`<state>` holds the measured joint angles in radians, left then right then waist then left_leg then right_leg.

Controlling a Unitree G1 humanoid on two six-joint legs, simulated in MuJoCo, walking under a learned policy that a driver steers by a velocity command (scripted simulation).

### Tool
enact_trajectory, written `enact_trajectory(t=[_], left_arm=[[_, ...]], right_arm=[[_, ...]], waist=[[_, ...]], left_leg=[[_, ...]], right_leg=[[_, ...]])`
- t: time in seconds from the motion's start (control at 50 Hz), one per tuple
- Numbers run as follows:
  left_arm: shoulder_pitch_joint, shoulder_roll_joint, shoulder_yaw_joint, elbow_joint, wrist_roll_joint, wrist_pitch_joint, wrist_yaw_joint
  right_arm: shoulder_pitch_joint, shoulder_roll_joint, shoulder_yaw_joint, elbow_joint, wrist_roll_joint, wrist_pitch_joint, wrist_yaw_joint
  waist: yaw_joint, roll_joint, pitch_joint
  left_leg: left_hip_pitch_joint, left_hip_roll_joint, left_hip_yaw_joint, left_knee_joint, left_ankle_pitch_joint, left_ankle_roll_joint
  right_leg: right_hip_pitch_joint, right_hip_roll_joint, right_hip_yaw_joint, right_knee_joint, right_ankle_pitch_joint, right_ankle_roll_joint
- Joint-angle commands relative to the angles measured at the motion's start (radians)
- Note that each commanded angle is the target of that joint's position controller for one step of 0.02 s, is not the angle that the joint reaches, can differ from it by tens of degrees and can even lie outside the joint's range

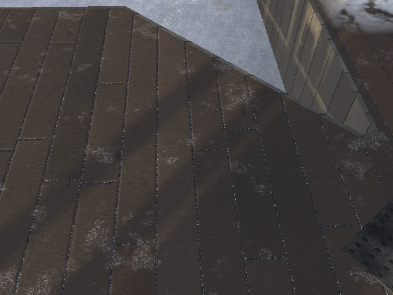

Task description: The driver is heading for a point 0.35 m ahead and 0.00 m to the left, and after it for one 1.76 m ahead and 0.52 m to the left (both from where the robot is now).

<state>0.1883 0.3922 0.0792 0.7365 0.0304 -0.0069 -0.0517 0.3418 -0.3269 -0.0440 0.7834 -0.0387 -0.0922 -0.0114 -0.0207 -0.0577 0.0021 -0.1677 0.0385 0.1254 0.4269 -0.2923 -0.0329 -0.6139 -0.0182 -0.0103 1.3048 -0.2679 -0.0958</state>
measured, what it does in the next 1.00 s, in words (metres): walks ahead, turning left: right foot, then left foot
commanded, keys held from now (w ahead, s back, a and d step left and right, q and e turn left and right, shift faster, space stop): w+e+shift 0.12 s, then w+q+shift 0.84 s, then q+shift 0.04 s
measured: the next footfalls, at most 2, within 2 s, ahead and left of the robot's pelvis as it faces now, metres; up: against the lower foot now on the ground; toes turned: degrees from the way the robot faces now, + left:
right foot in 0.24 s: +0.40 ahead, -0.09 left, +0.00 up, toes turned -13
left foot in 0.70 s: +0.84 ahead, +0.03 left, +0.00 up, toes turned +10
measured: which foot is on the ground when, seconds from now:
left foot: down 0.00-0.24, up 0.26-0.68, down 0.70-1.00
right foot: up 0.00-0.22, down 0.24-0.70, up 0.72-1.00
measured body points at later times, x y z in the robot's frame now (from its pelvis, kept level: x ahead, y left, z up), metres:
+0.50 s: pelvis +0.45 -0.03 +0.00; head +0.47 -0.02 +0.45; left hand +0.48 +0.25 -0.13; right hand +0.54 -0.30 -0.12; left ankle +0.57 +0.11 -0.65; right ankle +0.36 -0.08 -0.74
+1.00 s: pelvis +0.91 +0.02 +0.00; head +0.94 +0.04 +0.45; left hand +1.09 +0.30 -0.06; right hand +0.98 -0.26 -0.12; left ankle +0.80 +0.03 -0.74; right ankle +1.16 -0.11 -0.67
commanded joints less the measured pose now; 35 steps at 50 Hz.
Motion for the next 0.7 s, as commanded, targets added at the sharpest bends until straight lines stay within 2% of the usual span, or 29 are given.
enact_trajectory(t=[0.02, 0.06, 0.1, 0.12, 0.14, 0.16, 0.18, 0.2, 0.22, 0.24, 0.26, 0.28, 0.3, 0.32, 0.34, 0.36, 0.38, 0.42, 0.44, 0.46, 0.48, 0.5, 0.56, 0.6, 0.62, 0.64, 0.66, 0.68, 0.7], left_arm=[[-0.113, -0.069, -0.043, -0.154, 0.006, 0.008, -0.028], [-0.174, -0.06, -0.052, -0.19, 0.003, 0.008, -0.039], [-0.245, -0.057, -0.062, -0.208, 0.004, 0.007, -0.053], [-0.27, -0.061, -0.066, -0.211, 0.002, 0.005, -0.058], [-0.277, -0.067, -0.071, -0.204, 0.008, -0.001, -0.058], [-0.246, -0.065, -0.072, -0.186, 0.013, -0.007, -0.051], [-0.176, -0.045, -0.067, -0.155, 0.019, -0.013, -0.04], [-0.041, -0.004, -0.05, -0.11, 0.024, -0.018, -0.026], [0.162, 0.041, -0.026, -0.041, 0.023, -0.02, -0.006], [0.293, 0.107, 0.005, 0.007, 0.029, -0.017, 0.019], [0.206, 0.211, 0.023, -0.017, 0.046, -0.018, 0.041], [0.243, 0.201, 0.032, -0.05, 0.034, -0.019, 0.048], [0.205, 0.146, 0.026, -0.015, 0.023, -0.029, 0.057], [0.164, 0.085, 0.011, 0.012, 0.015, -0.045, 0.057], [0.117, 0.041, 0.001, 0.021, 0.02, -0.066, 0.055], [0.101, 0.013, -0.009, 0.024, 0.016, -0.08, 0.057], [0.102, -0.015, -0.017, 0.037, 0.009, -0.093, 0.055], [0.101, -0.041, -0.023, 0.068, -0.008, -0.121, 0.047], [0.129, -0.046, -0.024, 0.079, -0.012, -0.131, 0.04], [0.137, -0.037, -0.022, 0.087, -0.013, -0.136, 0.037], [0.135, -0.052, -0.025, 0.094, -0.014, -0.141, 0.036], [0.132, -0.056, -0.028, 0.095, -0.012, -0.143, 0.036], [0.16, -0.024, -0.031, 0.11, -0.021, -0.149, 0.052], [0.196, 0.014, -0.029, 0.119, -0.021, -0.145, 0.069], [0.199, 0.046, -0.022, 0.115, -0.015, -0.132, 0.082], [0.186, 0.08, -0.013, 0.106, -0.006, -0.113, 0.095], [0.151, 0.108, -0.004, 0.092, 0.004, -0.09, 0.104], [0.096, 0.126, 0.003, 0.07, 0.016, -0.07, 0.105], [0.061, 0.121, 0.006, 0.066, 0.017, -0.062, 0.09]], right_arm=[[0.032, -0.017, 0.002, -0.003, 0.017, -0.034, 0.015], [0.002, -0.036, -0.001, 0.006, 0.013, -0.044, 0.012], [0.021, -0.061, -0.006, 0.026, 0.011, -0.045, 0.008], [0.043, -0.078, -0.009, 0.037, 0.011, -0.044, 0.006], [0.094, -0.09, -0.007, 0.05, 0.008, -0.044, 0.003], [0.131, -0.116, -0.009, 0.065, 0.008, -0.037, -0.003], [0.142, -0.155, -0.014, 0.071, 0.007, -0.027, -0.009], [0.121, -0.197, -0.021, 0.07, 0.009, -0.012, -0.014], [0.082, -0.216, -0.021, 0.062, 0.01, 0.001, -0.019], [0.067, -0.194, -0.018, 0.055, 0.01, 0.009, -0.015], [0.186, -0.013, 0.018, 0.0, 0.027, 0.007, 0.007], [0.154, -0.094, 0.004, -0.032, 0.068, 0.003, -0.003], [0.04, -0.116, -0.003, -0.048, 0.066, -0.001, -0.005], [0.031, -0.084, 0.004, -0.039, 0.057, 0.0, 0.003], [0.024, -0.061, 0.007, -0.017, 0.041, 0.013, 0.01], [0.081, -0.035, 0.012, 0.012, 0.027, 0.035, 0.02], [0.103, -0.016, 0.013, 0.027, 0.017, 0.056, 0.032], [0.029, 0.0, 0.005, 0.021, 0.019, 0.079, 0.049], [-0.024, 0.013, 0.006, 0.002, 0.022, 0.081, 0.053], [-0.083, 0.027, 0.013, -0.028, 0.024, 0.08, 0.057], [-0.135, 0.031, 0.014, -0.042, 0.025, 0.075, 0.06], [-0.164, 0.032, 0.016, -0.049, 0.03, 0.07, 0.066], [-0.271, 0.04, 0.027, -0.091, 0.03, 0.059, 0.09], [-0.275, 0.022, 0.025, -0.091, 0.026, 0.057, 0.096], [-0.239, 0.0, 0.019, -0.08, 0.024, 0.06, 0.095], [-0.16, -0.029, 0.009, -0.061, 0.025, 0.063, 0.091], [-0.01, -0.069, -0.008, -0.023, 0.026, 0.066, 0.083], [0.197, -0.12, -0.035, 0.036, 0.023, 0.069, 0.07], [0.327, -0.167, -0.066, 0.072, 0.026, 0.072, 0.048]], waist=[[0.024, 0.166, 0.041], [0.044, 0.155, 0.086], [0.037, 0.112, 0.136], [0.031, 0.1, 0.146], [0.024, 0.099, 0.132], [0.042, 0.126, 0.108], [0.088, 0.157, 0.06], [0.167, 0.177, -0.005], [0.267, 0.189, -0.088], [0.317, 0.153, -0.157], [0.128, -0.179, -0.259], [0.194, -0.073, -0.451], [0.168, 0.03, -0.26], [0.107, 0.068, -0.073], [0.061, 0.126, -0.006], [0.019, 0.113, 0.013], [-0.006, 0.07, 0.022], [-0.018, 0.075, 0.097], [-0.006, 0.055, 0.121], [-0.001, 0.019, 0.13], [0.004, 0.021, 0.147], [0.006, 0.032, 0.134], [0.018, 0.055, 0.143], [0.012, 0.026, 0.103], [-0.012, -0.011, 0.062], [-0.062, -0.048, 0.006], [-0.145, -0.071, -0.066], [-0.245, -0.066, -0.151], [-0.305, 0.011, -0.173]], left_leg=[[0.103, 0.244, -0.132, -0.243, 0.311, 0.083], [0.057, 0.21, -0.015, -0.289, 0.382, 0.071], [0.049, 0.176, 0.087, -0.326, 0.49, 0.061], [0.063, 0.164, 0.128, -0.317, 0.63, 0.046], [0.072, 0.168, 0.134, -0.292, 0.875, 0.048], [0.101, 0.186, 0.127, -0.249, 1.095, 0.057], [0.133, 0.212, 0.117, -0.161, 1.258, 0.069], [0.13, 0.232, 0.109, 0.018, 1.348, 0.089], [0.076, 0.239, 0.093, 0.263, 1.32, 0.114], [-0.087, 0.177, 0.091, 0.611, 0.96, 0.118], [-0.42, 0.01, 0.035, 1.056, -0.239, 0.087], [-0.541, -0.064, -0.23, 1.216, -0.174, 0.112], [-0.61, -0.005, -0.228, 1.166, -0.054, 0.115], [-0.596, 0.04, -0.198, 1.067, -0.007, 0.114], [-0.541, 0.078, -0.211, 0.99, 0.012, 0.111], [-0.456, 0.092, -0.216, 0.952, 0.023, 0.102], [-0.41, 0.106, -0.22, 0.924, 0.014, 0.091], [-0.485, 0.124, -0.221, 0.846, 0.062, 0.089], [-0.521, 0.129, -0.206, 0.799, 0.119, 0.094], [-0.549, 0.126, -0.183, 0.736, 0.179, 0.097], [-0.558, 0.116, -0.157, 0.673, 0.246, 0.102], [-0.547, 0.096, -0.123, 0.611, 0.307, 0.11], [-0.456, 0.056, -0.017, 0.364, 0.448, 0.147], [-0.377, -0.026, 0.056, 0.284, 0.47, 0.176], [-0.339, -0.069, 0.079, 0.269, 0.415, 0.188], [-0.258, -0.107, 0.088, 0.268, 0.342, 0.201], [-0.108, -0.141, 0.08, 0.283, 0.26, 0.22], [0.097, -0.148, 0.027, 0.276, 0.17, 0.258], [0.268, -0.123, -0.06, 0.196, 0.094, 0.305]], right_leg=[[-0.214, -0.082, 0.046, -0.048, 0.096, 0.002], [-0.178, -0.076, 0.007, -0.19, 0.196, -0.001], [-0.099, -0.049, -0.079, -0.373, 0.256, -0.024], [-0.042, -0.021, -0.129, -0.452, 0.265, -0.044], [0.052, 0.024, -0.157, -0.507, 0.262, -0.063], [0.14, 0.073, -0.165, -0.534, 0.239, -0.078], [0.242, 0.114, -0.151, -0.558, 0.188, -0.096], [0.393, 0.144, -0.126, -0.582, 0.118, -0.113], [0.606, 0.134, -0.062, -0.651, 0.09, -0.139], [0.836, 0.062, 0.043, -0.711, 0.022, -0.151], [1.058, -0.285, 0.484, -0.735, 0.002, -0.182], [1.118, -0.399, 0.772, -0.901, -0.08, -0.246], [0.959, -0.345, 0.639, -0.97, -0.108, -0.212], [0.749, -0.314, 0.517, -1.018, -0.052, -0.192], [0.613, -0.275, 0.424, -1.046, -0.001, -0.161], [0.501, -0.251, 0.338, -1.083, 0.02, -0.145], [0.422, -0.244, 0.302, -1.128, -0.016, -0.143], [0.405, -0.193, 0.159, -1.197, 0.037, -0.092], [0.416, -0.176, 0.076, -1.205, 0.172, -0.06], [0.423, -0.165, 0.022, -1.226, 0.236, -0.048], [0.422, -0.128, -0.051, -1.234, 0.304, -0.032], [0.444, -0.101, -0.112, -1.234, 0.366, -0.013], [0.499, -0.116, -0.216, -1.259, 0.606, 0.024], [0.62, -0.133, -0.249, -1.18, 0.999, 0.058], [0.693, -0.146, -0.255, -1.092, 1.201, 0.073], [0.734, -0.167, -0.253, -0.966, 1.362, 0.083], [0.72, -0.186, -0.245, -0.766, 1.452, 0.081], [0.637, -0.202, -0.22, -0.491, 1.402, 0.068], [0.482, -0.122, -0.231, -0.089, 0.995, 0.061]])
Keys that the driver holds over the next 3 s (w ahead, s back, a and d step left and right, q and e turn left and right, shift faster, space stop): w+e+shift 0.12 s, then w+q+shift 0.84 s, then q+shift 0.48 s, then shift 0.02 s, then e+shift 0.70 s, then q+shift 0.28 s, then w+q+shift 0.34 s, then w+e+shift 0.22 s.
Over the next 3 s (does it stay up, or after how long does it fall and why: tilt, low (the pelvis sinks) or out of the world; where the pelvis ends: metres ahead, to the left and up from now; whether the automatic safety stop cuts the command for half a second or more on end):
stays up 1.44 0.33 -0.03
